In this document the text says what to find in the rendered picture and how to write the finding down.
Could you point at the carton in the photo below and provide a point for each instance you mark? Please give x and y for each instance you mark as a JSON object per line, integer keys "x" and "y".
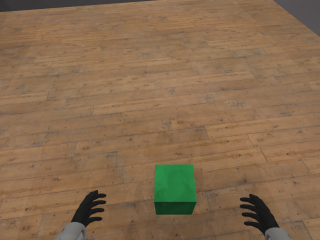
{"x": 174, "y": 189}

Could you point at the left robot hand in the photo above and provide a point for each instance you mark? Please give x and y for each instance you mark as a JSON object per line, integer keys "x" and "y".
{"x": 83, "y": 213}

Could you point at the right robot hand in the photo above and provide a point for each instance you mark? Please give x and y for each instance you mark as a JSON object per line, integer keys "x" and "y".
{"x": 263, "y": 215}

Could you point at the right robot forearm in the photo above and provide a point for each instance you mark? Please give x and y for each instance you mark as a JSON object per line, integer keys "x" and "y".
{"x": 276, "y": 233}

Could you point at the left robot forearm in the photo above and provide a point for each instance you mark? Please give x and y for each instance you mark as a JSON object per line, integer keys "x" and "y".
{"x": 72, "y": 231}

